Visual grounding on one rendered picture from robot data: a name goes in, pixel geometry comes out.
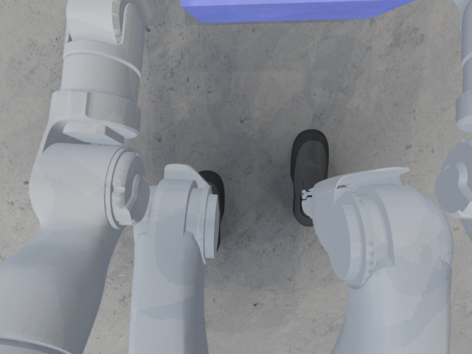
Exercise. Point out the robot right forearm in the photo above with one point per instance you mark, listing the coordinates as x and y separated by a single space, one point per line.
464 101

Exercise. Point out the right robot upper arm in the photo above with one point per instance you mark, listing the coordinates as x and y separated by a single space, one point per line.
454 184

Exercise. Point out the robot left forearm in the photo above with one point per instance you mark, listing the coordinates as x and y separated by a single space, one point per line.
102 65

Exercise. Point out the robot left foot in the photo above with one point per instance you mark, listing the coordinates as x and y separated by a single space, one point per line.
217 186

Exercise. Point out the left robot upper arm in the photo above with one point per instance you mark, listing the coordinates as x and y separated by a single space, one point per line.
52 287

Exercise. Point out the right robot shin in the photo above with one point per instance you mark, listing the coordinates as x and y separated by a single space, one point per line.
324 194

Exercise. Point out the carton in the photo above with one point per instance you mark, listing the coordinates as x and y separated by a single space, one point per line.
222 11

